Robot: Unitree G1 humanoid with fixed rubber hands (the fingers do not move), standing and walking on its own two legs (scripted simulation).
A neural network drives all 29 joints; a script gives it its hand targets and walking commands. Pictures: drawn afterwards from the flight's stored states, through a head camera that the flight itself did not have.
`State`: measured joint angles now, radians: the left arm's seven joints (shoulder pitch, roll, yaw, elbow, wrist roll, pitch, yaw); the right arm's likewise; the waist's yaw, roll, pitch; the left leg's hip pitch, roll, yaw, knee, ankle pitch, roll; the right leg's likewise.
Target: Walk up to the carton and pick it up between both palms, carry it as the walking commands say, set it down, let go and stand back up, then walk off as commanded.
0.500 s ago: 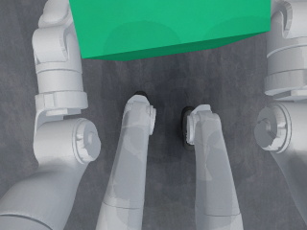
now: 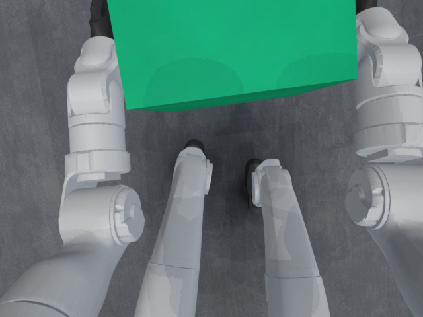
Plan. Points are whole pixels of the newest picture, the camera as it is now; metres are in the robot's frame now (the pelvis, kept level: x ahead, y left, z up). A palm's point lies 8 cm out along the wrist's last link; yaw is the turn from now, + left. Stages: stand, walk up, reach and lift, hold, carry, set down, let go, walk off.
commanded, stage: reach and lift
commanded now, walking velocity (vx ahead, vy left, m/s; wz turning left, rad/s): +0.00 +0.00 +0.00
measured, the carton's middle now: (226, 26) +0.52 +0.06 -0.14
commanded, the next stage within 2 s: none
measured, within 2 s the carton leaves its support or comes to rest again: neither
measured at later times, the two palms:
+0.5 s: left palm (81, 43) +0.45 +0.23 -0.03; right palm (385, 10) +0.51 -0.12 -0.02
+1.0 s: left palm (45, 49) +0.42 +0.22 +0.04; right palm out of the picture +0.48 -0.13 +0.05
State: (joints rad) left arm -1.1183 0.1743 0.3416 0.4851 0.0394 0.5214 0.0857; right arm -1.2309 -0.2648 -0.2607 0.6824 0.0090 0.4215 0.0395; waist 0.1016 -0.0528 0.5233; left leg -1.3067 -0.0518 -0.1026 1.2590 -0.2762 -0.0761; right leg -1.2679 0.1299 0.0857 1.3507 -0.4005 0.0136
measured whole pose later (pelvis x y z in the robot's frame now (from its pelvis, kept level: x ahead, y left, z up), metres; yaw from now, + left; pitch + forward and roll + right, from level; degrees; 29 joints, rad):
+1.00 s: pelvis +0.04 +0.01 +0.11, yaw +1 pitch +7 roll -1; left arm -0.68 0.03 0.30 0.32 0.09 0.50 0.07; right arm -0.79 -0.14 -0.26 0.54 -0.02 0.38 0.09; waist 0.08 -0.03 0.45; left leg -0.69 -0.05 -0.13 0.72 -0.15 -0.05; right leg -0.64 0.09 0.12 0.79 -0.26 0.01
